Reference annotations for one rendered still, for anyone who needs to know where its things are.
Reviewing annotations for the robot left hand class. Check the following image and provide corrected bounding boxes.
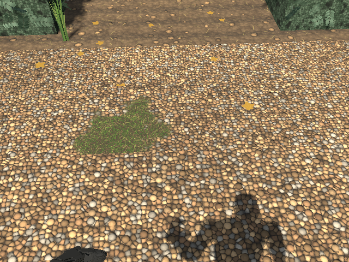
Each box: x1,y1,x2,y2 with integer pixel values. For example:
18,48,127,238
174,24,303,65
50,246,107,262

